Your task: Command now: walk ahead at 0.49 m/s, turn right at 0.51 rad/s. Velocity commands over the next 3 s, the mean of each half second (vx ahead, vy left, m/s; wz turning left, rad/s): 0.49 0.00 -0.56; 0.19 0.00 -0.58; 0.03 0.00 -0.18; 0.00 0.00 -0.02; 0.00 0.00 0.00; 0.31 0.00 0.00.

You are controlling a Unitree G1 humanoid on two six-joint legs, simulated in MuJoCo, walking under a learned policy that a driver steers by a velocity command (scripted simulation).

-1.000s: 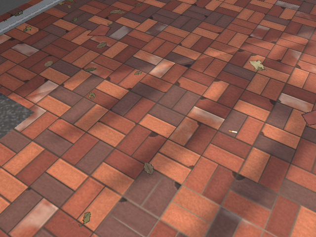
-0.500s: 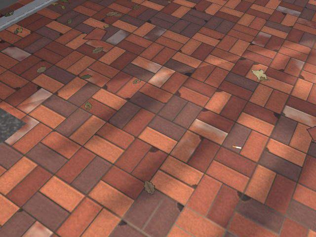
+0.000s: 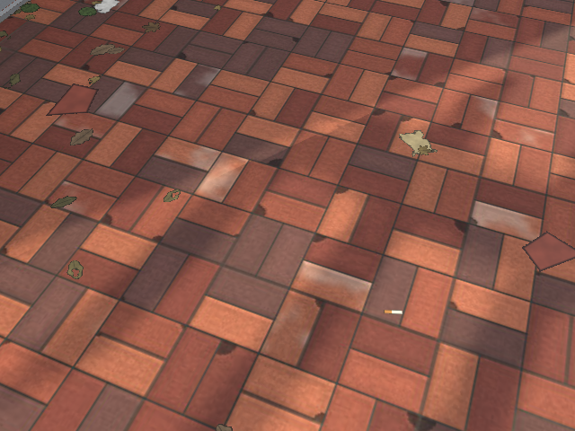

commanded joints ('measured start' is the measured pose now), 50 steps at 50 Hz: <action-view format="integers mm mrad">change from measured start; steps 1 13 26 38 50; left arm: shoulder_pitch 34 219 55 -189 -120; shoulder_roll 127 148 89 88 143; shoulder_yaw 20 24 16 -9 15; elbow -58 -86 -208 -350 -356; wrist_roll -8 13 26 37 9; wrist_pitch -24 -2 49 57 60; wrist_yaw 7 25 -29 -64 3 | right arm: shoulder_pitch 38 -331 93 138 179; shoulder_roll -65 -100 -118 -206 -141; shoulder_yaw -13 7 -19 -49 -31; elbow -54 -242 -127 -107 -166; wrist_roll -9 17 22 40 9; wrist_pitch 31 19 -25 16 128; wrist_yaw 4 24 -7 -25 -20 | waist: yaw -34 89 11 -19 -47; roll -14 -96 78 111 -61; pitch -7 -7 -54 -76 -167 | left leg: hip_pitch -59 -126 410 474 76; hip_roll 21 -72 193 180 -28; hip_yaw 21 28 -116 204 23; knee -109 -538 -909 -734 19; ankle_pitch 77 224 503 799 -120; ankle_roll -44 -33 139 94 -44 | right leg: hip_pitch -19 275 -364 -217 -46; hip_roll -279 -281 -194 -154 -324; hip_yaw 306 394 94 -61 285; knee -199 -55 802 257 -73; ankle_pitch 234 508 -153 30 414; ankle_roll -125 -46 110 87 -92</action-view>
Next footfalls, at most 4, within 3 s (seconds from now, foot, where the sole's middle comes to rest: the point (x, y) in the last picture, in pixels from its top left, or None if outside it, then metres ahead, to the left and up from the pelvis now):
0.34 left None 0.40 0.11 -0.77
0.82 right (374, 420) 0.50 -0.15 -0.77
1.32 left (289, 397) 0.55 0.04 -0.77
2.86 right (422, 377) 0.60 -0.27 -0.77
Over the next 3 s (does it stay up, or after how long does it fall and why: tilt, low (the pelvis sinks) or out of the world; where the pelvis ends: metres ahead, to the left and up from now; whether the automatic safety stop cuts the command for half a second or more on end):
stays up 0.60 -0.18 0.00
